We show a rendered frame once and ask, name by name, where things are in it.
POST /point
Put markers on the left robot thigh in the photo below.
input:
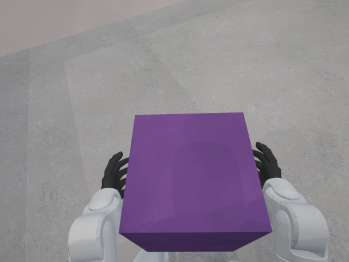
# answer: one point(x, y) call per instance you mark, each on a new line
point(144, 256)

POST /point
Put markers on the right robot forearm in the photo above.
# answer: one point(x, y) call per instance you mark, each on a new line
point(301, 231)

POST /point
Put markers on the carton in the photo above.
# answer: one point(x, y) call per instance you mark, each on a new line
point(192, 184)

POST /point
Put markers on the left robot hand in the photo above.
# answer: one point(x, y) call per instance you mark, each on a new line
point(113, 174)

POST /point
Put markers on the right robot hand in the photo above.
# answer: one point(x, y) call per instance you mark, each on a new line
point(268, 166)

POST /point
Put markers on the left robot forearm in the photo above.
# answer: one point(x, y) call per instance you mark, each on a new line
point(92, 236)

